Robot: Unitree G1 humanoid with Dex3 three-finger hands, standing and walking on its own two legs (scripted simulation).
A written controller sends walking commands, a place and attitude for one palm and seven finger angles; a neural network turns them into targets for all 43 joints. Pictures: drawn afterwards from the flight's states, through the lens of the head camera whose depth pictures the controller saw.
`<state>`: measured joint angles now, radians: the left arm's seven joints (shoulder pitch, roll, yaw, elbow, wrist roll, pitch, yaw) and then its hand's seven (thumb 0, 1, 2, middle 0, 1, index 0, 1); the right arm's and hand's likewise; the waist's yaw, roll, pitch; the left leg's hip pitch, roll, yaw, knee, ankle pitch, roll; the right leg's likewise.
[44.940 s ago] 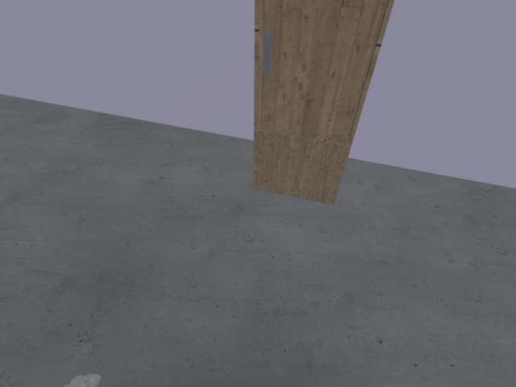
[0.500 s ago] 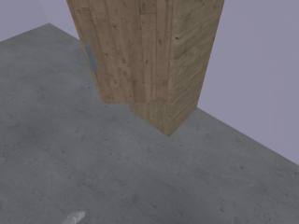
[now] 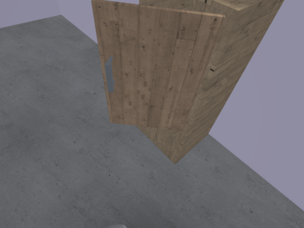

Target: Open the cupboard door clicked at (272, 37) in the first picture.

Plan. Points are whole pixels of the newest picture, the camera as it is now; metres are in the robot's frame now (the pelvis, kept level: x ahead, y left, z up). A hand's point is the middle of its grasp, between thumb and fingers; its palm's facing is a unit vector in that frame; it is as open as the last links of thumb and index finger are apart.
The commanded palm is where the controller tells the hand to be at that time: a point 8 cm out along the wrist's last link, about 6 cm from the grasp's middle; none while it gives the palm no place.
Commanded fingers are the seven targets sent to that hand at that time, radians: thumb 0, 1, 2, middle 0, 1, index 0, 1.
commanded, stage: come to a stop and stand still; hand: left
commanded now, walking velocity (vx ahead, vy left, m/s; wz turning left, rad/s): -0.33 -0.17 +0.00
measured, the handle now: (110, 74) +0.62 +0.22 +0.02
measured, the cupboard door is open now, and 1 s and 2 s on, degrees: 43 43 43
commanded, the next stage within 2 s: look again from close up in 1.24 s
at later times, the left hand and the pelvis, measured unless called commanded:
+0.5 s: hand out of the picture +0.10 +0.14 -0.15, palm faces -0.01 -0.96 -0.27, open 7.4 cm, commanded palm none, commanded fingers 0.00 0.90 0.90 -0.20 -0.30 -0.20 -0.30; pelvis +0.02 -0.05 +0.01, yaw -1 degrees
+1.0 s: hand out of the picture -0.02 +0.17 -0.17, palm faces +0.07 -0.98 -0.17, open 7.4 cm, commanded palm none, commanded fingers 0.00 0.90 0.90 -0.20 -0.30 -0.20 -0.30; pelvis +0.00 -0.01 +0.01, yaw +0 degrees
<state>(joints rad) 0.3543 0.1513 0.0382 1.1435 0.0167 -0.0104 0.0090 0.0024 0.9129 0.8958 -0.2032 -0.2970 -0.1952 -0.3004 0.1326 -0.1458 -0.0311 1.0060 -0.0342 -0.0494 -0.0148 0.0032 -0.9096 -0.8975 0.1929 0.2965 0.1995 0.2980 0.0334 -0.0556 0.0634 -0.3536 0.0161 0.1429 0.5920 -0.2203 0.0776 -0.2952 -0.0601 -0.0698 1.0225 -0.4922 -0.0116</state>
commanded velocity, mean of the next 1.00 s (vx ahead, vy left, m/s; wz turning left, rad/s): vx -0.05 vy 0.03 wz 0.00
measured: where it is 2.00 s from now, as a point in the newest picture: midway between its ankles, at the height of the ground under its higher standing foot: outside the picture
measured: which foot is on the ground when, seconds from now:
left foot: down 0.00-0.40, up 0.42-0.76, down 0.78-1.00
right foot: up 0.00-0.36, down 0.38-1.00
